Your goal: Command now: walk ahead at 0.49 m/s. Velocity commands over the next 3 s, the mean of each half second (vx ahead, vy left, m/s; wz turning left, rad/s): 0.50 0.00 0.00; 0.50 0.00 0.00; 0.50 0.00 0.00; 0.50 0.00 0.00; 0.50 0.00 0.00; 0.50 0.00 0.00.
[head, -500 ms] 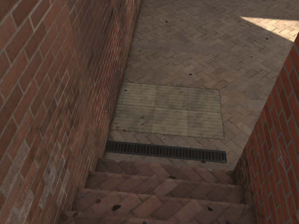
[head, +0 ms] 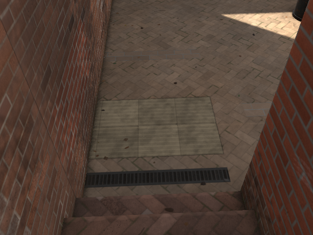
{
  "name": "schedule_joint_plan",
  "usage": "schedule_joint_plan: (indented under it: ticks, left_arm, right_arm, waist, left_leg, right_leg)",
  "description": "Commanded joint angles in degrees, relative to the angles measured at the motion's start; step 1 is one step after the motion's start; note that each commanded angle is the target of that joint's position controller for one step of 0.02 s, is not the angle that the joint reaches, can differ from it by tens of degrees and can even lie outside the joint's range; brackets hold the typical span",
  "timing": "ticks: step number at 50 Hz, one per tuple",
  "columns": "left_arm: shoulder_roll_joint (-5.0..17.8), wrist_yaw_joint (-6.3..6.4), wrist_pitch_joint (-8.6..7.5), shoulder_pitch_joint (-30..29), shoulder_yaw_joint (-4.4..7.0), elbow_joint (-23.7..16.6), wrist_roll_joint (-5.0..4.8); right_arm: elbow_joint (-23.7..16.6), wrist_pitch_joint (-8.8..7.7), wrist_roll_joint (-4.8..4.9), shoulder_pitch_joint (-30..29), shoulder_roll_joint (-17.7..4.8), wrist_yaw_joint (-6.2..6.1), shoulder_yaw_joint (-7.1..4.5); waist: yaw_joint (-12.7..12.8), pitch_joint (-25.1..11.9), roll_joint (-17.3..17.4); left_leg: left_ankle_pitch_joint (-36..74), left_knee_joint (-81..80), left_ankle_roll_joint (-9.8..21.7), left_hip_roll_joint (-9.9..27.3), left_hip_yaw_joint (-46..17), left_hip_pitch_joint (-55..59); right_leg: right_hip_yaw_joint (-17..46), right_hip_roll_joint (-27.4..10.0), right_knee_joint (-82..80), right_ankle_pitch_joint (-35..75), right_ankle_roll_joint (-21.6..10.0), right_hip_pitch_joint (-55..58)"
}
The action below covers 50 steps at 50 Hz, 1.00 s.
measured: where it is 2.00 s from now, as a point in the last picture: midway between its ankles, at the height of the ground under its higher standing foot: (160, 214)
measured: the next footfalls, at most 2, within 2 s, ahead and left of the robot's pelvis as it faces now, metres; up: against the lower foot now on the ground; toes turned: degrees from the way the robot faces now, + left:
left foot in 0.46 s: +0.35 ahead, +0.10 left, -0.19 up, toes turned +2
right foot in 0.90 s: +0.58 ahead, -0.14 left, -0.38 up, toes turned -4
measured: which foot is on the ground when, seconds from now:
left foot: down 0.00-0.00, up 0.02-0.44, down 0.46-0.92, up 0.94-1.00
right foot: down 0.00-0.46, up 0.48-0.88, down 0.90-1.00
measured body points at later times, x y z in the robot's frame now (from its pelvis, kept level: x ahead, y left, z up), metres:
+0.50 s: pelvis +0.27 +0.00 -0.21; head +0.26 +0.01 +0.24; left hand +0.14 +0.19 -0.36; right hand +0.36 -0.23 -0.34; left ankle +0.31 +0.09 -0.96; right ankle +0.09 -0.10 -0.70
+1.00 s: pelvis +0.52 -0.06 -0.41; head +0.51 -0.07 +0.04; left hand +0.57 +0.20 -0.55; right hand +0.44 -0.27 -0.57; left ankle +0.42 +0.09 -0.88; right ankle +0.54 -0.14 -1.15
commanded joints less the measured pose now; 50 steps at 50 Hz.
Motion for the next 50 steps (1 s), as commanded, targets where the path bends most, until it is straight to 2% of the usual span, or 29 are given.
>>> schedule_joint_plan:
  ticks: [1,3,5,7,9,12,17,19,20,21,22,23,24,25,27,29,30,32,34,36,40,42,43,44,45,46,47,48,50]
  left_arm:
    - [18.75,0.25,0.84,35.08,6.68,10.86,0.34]
    - [14.68,-1.06,1.60,27.33,6.35,10.29,1.61]
    - [-4.81,0.00,0.79,19.65,0.04,9.75,2.77]
    - [-8.40,2.35,-1.89,10.83,-1.76,7.32,0.43]
    - [0.01,2.50,-3.83,11.96,-1.17,7.56,0.20]
    - [0.44,5.13,-5.34,16.60,-2.02,7.58,-0.35]
    - [1.78,4.16,-2.83,24.72,-1.84,8.77,-2.49]
    - [1.86,3.79,-1.96,27.12,-1.78,11.71,-0.94]
    - [0.61,4.50,-0.94,27.98,-1.46,10.87,-3.28]
    - [3.61,2.01,-0.44,20.43,-1.58,10.56,1.29]
    - [0.23,1.10,-0.06,21.31,-1.42,11.12,-2.28]
    - [5.37,-2.24,1.18,21.05,-0.11,12.21,0.28]
    - [1.22,-4.35,1.09,25.96,0.47,11.25,-0.74]
    - [4.26,-4.21,-0.73,19.38,1.49,5.49,-3.08]
    - [0.67,-1.74,-0.68,11.07,-0.17,-0.60,-3.52]
    - [-2.51,0.73,0.55,12.50,-1.39,2.07,0.52]
    - [-2.75,0.09,0.47,11.06,-0.84,4.13,1.15]
    - [-3.79,-2.39,0.66,9.94,-1.47,4.45,1.73]
    - [-0.92,-2.15,0.11,5.68,-1.28,1.68,2.31]
    - [0.04,-0.16,0.18,1.69,-1.36,0.23,0.88]
    - [3.83,-0.60,2.43,-0.38,-1.25,-1.69,2.12]
    - [3.58,-0.96,1.90,-10.80,-1.41,-5.24,0.95]
    - [3.43,-0.44,1.16,1.05,-0.92,-1.18,2.19]
    - [8.24,-0.30,0.86,6.11,1.21,1.43,-1.04]
    - [10.91,0.43,-0.23,19.09,3.40,6.91,-1.57]
    - [16.36,-0.29,0.15,31.72,5.73,8.89,-1.23]
    - [20.52,-1.21,0.78,32.86,6.94,9.98,-0.71]
    - [20.12,-1.08,1.79,32.25,7.79,10.66,1.74]
    - [5.87,-1.15,1.95,21.28,3.45,9.48,1.39]
  right_arm:
    - [-2.97,0.15,2.22,6.20,-3.56,4.83,-2.15]
    - [-10.07,-0.59,4.15,-3.30,-7.35,3.00,-2.66]
    - [-8.86,0.33,0.47,-4.96,-4.13,-0.03,-1.03]
    - [-7.60,0.58,-0.99,-10.22,-4.25,0.76,-1.65]
    - [-6.98,0.27,-1.14,-9.07,-4.26,3.25,-1.40]
    - [-9.85,0.03,-1.32,-18.42,-8.40,2.04,-1.39]
    - [-14.96,1.75,-1.45,-28.22,-11.28,2.00,-1.56]
    - [-13.42,1.72,-1.99,-24.78,-10.05,2.20,-1.55]
    - [-14.77,1.51,-1.09,-30.08,-10.32,2.02,-1.82]
    - [-8.29,0.78,-2.39,-11.71,-9.55,2.10,-1.94]
    - [-5.61,0.19,0.89,-4.93,-13.33,1.59,-3.85]
    - [-1.27,0.26,1.29,9.02,-16.16,0.86,-5.91]
    - [-0.23,1.30,1.73,17.43,-22.40,1.55,-7.96]
    - [0.97,1.22,-0.44,17.00,-23.87,1.96,-8.88]
    - [-0.49,2.13,-1.81,4.27,-15.46,1.65,-7.17]
    - [-1.75,1.11,-2.64,-5.45,2.09,-0.39,-1.06]
    - [-4.45,-0.30,0.40,-10.95,3.11,-1.38,-0.50]
    - [-2.33,-2.37,0.33,-6.41,-5.46,-1.81,-1.60]
    - [0.94,-3.93,-0.37,1.44,-4.47,-3.06,-0.37]
    - [-2.45,-4.09,-0.17,-3.11,-4.13,-3.73,0.44]
    - [-1.62,-2.62,-0.43,0.87,-8.75,-1.94,-0.09]
    - [-1.21,-0.72,1.39,4.81,-11.64,-3.30,-1.51]
    - [-1.14,-0.03,-2.35,1.68,-13.37,-1.85,-1.61]
    - [-0.54,1.00,0.72,2.15,-9.96,-1.84,-1.90]
    - [1.57,2.56,-0.59,4.80,-12.81,1.15,-2.43]
    - [3.38,2.08,-0.46,13.87,-5.76,4.01,-2.25]
    - [-1.63,0.76,2.89,9.31,-7.27,4.96,-3.00]
    - [-7.51,-0.05,4.39,0.83,-6.47,4.57,-2.70]
    - [-8.14,-0.31,3.24,-5.42,-6.86,0.73,-2.54]
  waist:
    - [10.26,-8.77,-8.26]
    - [10.77,3.26,0.77]
    - [4.13,10.35,10.62]
    - [3.54,11.54,7.44]
    - [1.27,6.87,0.10]
    - [6.60,4.93,7.74]
    - [10.24,9.59,5.98]
    - [9.08,8.65,1.58]
    - [12.60,10.21,5.34]
    - [3.50,4.68,0.09]
    - [0.73,7.57,12.93]
    - [-5.68,3.40,11.46]
    - [-5.66,-12.10,24.04]
    - [-5.52,-11.63,14.93]
    - [-2.20,0.42,5.95]
    - [5.98,11.37,-2.43]
    - [5.84,12.81,0.23]
    - [5.78,6.82,11.43]
    - [1.96,7.75,6.27]
    - [2.77,4.19,4.30]
    - [2.93,9.98,6.92]
    - [-3.48,10.16,6.37]
    - [2.72,6.47,10.74]
    - [4.20,8.09,-1.04]
    - [9.41,3.32,-0.21]
    - [10.64,-12.88,-11.46]
    - [10.53,-13.32,-9.13]
    - [13.41,-8.77,-2.48]
    - [7.85,2.77,7.42]
  left_leg:
    - [5.84,37.67,2.06,-1.92,-6.05,-43.01]
    - [17.40,33.24,1.76,5.65,-9.46,-62.58]
    - [43.96,5.09,3.95,14.90,-14.28,-56.30]
    - [65.28,-20.70,4.31,15.17,-7.33,-28.96]
    - [68.31,-8.12,0.28,9.90,-0.97,-11.12]
    - [91.82,-41.74,-0.60,11.12,-4.10,-18.37]
    - [69.98,-57.85,-1.32,11.23,-5.18,-24.68]
    - [65.74,-51.26,-1.02,11.22,-6.47,-24.84]
    - [56.86,-66.30,-0.77,10.41,-4.45,-24.60]
    - [64.46,-44.64,-0.30,7.68,-0.89,5.34]
    - [64.87,-76.83,1.21,9.39,-2.36,12.03]
    - [69.15,-70.87,3.92,9.30,1.02,34.99]
    - [104.42,-46.16,17.86,21.72,-8.90,62.09]
    - [104.78,-44.69,20.29,24.58,-17.22,62.44]
    - [51.86,-56.47,21.16,32.47,-30.03,41.02]
    - [43.81,-60.57,13.96,23.26,-17.38,3.51]
    - [48.17,-61.25,13.19,15.94,-6.84,-14.81]
    - [38.21,-56.36,12.26,10.75,-5.00,-27.21]
    - [38.05,-50.59,13.62,15.55,-13.79,-12.00]
    - [29.17,-43.87,8.45,8.42,-6.28,-24.21]
    - [26.68,-35.35,10.49,16.29,-18.85,-16.18]
    - [31.44,-32.42,10.59,16.33,-22.09,0.48]
    - [42.59,-27.45,9.93,17.10,-21.26,-11.65]
    - [32.35,-16.11,6.11,14.24,-18.28,-1.27]
    - [35.17,-1.17,3.32,8.67,-10.96,-6.95]
    - [11.03,27.74,-1.08,0.08,-6.93,-29.31]
    - [2.09,40.94,-1.44,-0.88,-3.91,-45.44]
    - [6.35,40.07,-0.80,1.53,-5.08,-58.27]
    - [24.83,23.64,1.62,10.91,-9.77,-57.15]
  right_leg:
    - [10.80,-15.21,17.94,55.24,-15.79,50.96]
    - [29.36,-23.29,6.86,2.74,-21.12,33.52]
    - [18.74,-15.44,4.23,-7.76,-13.46,8.65]
    - [5.23,-5.14,2.32,-8.10,-11.06,-19.30]
    - [4.10,-2.17,7.01,-12.09,-10.45,-33.57]
    - [5.54,0.37,18.68,-20.81,-7.77,-20.53]
    - [17.32,-3.98,29.41,-20.16,-9.50,-2.46]
    - [24.69,-6.76,33.95,-7.34,-11.00,4.46]
    - [23.54,-4.96,33.97,-9.04,-10.25,7.96]
    - [18.70,-3.86,43.41,-3.82,-9.22,-11.27]
    - [15.35,0.38,50.86,-13.55,-6.73,-11.53]
    - [10.42,4.72,66.38,-9.61,-4.30,-23.22]
    - [4.98,12.27,96.84,-49.06,0.65,-41.33]
    - [3.59,12.28,102.60,-52.97,0.65,-55.12]
    - [9.01,1.72,90.04,-38.12,-0.10,-68.96]
    - [11.90,-7.09,57.96,-10.43,-3.43,-51.15]
    - [5.74,-5.99,39.52,5.17,-3.27,-31.62]
    - [-1.20,-1.03,52.28,10.68,-0.40,-13.77]
    - [6.05,-4.46,37.60,19.39,0.84,-31.43]
    - [1.18,-2.30,17.93,33.88,1.54,-10.76]
    - [4.02,-2.95,17.18,17.82,3.60,-11.87]
    - [2.01,-2.24,-4.70,5.34,2.15,-15.52]
    - [-1.22,0.97,17.28,9.25,2.27,2.62]
    - [4.77,-3.62,-16.31,9.23,-0.85,-0.50]
    - [-2.15,-2.05,-15.54,17.73,-1.67,19.88]
    - [2.71,-11.46,16.32,52.28,-14.02,52.89]
    - [10.71,-16.70,19.41,62.39,-17.21,55.28]
    - [20.54,-21.32,13.09,37.09,-19.60,50.93]
    - [21.77,-19.22,4.06,-11.28,-16.50,21.47]
Over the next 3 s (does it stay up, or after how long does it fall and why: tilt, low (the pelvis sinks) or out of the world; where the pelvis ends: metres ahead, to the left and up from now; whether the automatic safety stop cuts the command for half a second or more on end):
stays up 1.65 -0.12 -0.97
